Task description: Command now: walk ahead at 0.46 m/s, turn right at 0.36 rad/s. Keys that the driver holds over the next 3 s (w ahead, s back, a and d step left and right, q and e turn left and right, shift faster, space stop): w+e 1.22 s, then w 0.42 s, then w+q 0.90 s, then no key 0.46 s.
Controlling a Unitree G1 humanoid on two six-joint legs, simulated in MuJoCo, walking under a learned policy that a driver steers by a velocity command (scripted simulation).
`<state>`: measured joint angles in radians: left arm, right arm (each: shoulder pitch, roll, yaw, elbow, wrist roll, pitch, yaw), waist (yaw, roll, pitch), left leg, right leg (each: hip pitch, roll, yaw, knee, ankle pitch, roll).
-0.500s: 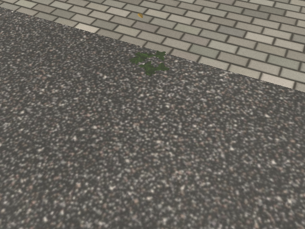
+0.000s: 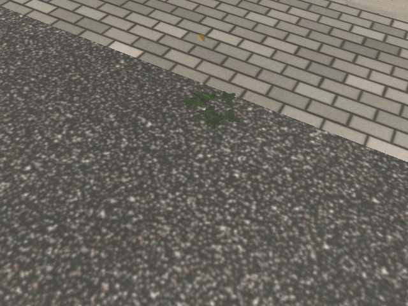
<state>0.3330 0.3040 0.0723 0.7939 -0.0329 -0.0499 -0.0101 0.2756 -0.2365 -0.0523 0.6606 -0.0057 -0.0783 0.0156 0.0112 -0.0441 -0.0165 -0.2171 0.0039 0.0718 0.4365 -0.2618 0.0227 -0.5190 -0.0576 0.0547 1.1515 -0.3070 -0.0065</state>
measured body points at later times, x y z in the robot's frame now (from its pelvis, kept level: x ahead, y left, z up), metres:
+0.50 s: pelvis +0.26 -0.08 -0.01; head +0.30 -0.09 +0.44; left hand +0.46 +0.15 -0.11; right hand +0.31 -0.38 -0.11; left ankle +0.24 +0.10 -0.65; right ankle +0.29 -0.15 -0.74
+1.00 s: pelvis +0.54 -0.12 +0.00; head +0.56 -0.13 +0.45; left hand +0.80 +0.05 -0.11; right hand +0.49 -0.41 -0.10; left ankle +0.62 -0.04 -0.74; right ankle +0.44 -0.21 -0.65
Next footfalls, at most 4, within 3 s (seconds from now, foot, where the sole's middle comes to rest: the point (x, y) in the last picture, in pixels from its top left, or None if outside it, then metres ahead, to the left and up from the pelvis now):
0.34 right None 0.33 -0.15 -0.78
0.82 left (223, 262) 0.65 -0.06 -0.78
1.32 right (332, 252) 0.70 -0.45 -0.78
1.86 left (335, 170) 1.08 -0.54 -0.78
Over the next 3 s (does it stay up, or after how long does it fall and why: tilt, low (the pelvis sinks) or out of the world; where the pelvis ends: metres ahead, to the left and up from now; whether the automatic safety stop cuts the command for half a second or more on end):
stays up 1.33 -0.77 -0.01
